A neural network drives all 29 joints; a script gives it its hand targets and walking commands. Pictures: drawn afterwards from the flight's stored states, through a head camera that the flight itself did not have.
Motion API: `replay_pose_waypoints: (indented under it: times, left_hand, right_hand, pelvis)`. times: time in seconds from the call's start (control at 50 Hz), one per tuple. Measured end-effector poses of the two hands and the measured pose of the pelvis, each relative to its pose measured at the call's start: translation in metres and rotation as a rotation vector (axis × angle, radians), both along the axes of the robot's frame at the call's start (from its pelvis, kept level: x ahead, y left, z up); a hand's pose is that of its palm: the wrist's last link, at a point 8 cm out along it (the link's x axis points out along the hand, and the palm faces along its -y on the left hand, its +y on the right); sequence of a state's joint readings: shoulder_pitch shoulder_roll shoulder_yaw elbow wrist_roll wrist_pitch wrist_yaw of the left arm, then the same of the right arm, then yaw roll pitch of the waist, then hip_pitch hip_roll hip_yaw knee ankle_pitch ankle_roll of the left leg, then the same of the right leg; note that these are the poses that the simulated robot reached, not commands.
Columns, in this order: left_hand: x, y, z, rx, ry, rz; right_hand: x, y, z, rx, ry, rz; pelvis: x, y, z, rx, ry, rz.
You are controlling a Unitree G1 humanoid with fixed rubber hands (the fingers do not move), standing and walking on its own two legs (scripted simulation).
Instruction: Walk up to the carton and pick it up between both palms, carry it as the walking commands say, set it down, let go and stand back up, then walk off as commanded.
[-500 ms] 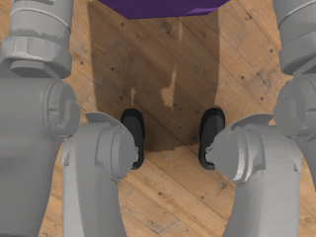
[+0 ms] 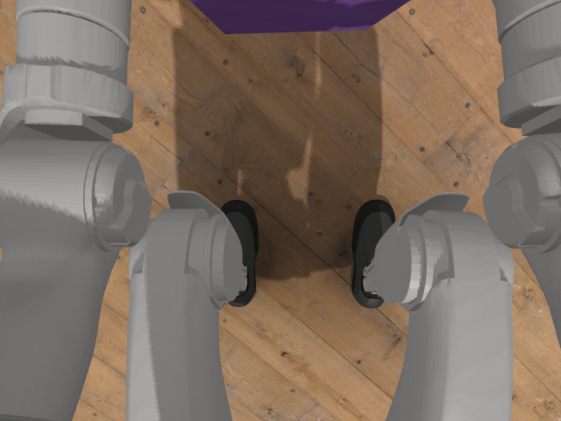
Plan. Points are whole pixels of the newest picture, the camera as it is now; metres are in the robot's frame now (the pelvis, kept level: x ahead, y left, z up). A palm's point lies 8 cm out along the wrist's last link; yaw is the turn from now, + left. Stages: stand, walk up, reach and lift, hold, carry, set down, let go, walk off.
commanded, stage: reach and lift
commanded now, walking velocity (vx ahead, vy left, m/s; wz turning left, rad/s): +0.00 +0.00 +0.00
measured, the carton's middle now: out of the picture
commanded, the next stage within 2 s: none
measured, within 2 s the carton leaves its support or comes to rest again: neither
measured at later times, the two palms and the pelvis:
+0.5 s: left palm out of the picture +0.58 +0.16 -0.07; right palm out of the picture +0.59 -0.13 -0.07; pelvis -0.01 +0.00 +0.03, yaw +1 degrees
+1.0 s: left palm out of the picture +0.56 +0.16 +0.00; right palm out of the picture +0.56 -0.13 +0.00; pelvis -0.03 +0.00 +0.07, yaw +1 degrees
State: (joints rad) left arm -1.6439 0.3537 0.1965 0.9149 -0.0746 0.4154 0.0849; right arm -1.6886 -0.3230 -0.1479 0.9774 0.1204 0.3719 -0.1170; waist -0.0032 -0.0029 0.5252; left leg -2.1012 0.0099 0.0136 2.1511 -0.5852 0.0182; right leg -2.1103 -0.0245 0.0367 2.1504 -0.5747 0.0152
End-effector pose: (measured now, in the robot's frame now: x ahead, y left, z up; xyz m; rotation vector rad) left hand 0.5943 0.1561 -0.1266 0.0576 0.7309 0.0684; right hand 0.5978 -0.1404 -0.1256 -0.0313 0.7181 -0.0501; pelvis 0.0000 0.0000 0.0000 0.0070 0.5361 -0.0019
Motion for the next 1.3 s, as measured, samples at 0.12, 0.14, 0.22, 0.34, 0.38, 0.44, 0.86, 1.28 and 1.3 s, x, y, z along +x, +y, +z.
replay_pose_waypoints:
  times: [0.12, 0.14, 0.22, 0.34, 0.38, 0.44, 0.86, 1.28, 1.3]
  left_hand:
    - [-0.001, -0.002, 0.014, 0.019, -0.005, 0.019]
    - [-0.001, -0.002, 0.017, 0.027, -0.006, 0.028]
    - [-0.002, -0.003, 0.026, 0.050, -0.012, 0.066]
    - [-0.003, -0.002, 0.041, 0.039, -0.021, 0.077]
    - [-0.004, -0.002, 0.046, 0.034, -0.027, 0.083]
    - [-0.007, -0.001, 0.054, 0.029, -0.030, 0.089]
    - [-0.032, 0.003, 0.109, 0.018, -0.047, 0.103]
    - [-0.054, 0.000, 0.165, 0.023, -0.051, 0.101]
    - [-0.055, 0.000, 0.168, 0.023, -0.052, 0.101]
  right_hand:
    - [0.000, 0.001, 0.012, -0.020, -0.001, -0.007]
    - [0.000, 0.002, 0.014, -0.020, -0.002, -0.007]
    - [0.000, 0.005, 0.021, -0.033, -0.004, -0.001]
    - [-0.001, 0.005, 0.036, -0.043, -0.011, 0.007]
    - [-0.001, 0.006, 0.042, -0.043, -0.016, 0.006]
    - [-0.004, 0.007, 0.050, -0.039, -0.018, 0.002]
    - [-0.028, 0.010, 0.105, -0.020, -0.030, -0.011]
    - [-0.051, 0.008, 0.159, -0.014, -0.030, -0.013]
    - [-0.052, 0.008, 0.161, -0.014, -0.030, -0.013]
  pelvis:
    - [-0.001, -0.003, 0.004, 0.007, -0.016, 0.005]
    - [-0.001, -0.003, 0.005, 0.008, -0.018, 0.005]
    - [-0.002, -0.005, 0.009, 0.012, -0.025, 0.005]
    - [-0.004, -0.005, 0.018, 0.014, -0.030, 0.007]
    - [-0.006, -0.005, 0.022, 0.014, -0.032, 0.007]
    - [-0.008, -0.005, 0.028, 0.014, -0.036, 0.008]
    - [-0.026, -0.004, 0.060, 0.013, -0.091, 0.013]
    - [-0.037, -0.006, 0.099, 0.019, -0.155, 0.011]
    - [-0.037, -0.006, 0.101, 0.019, -0.158, 0.011]
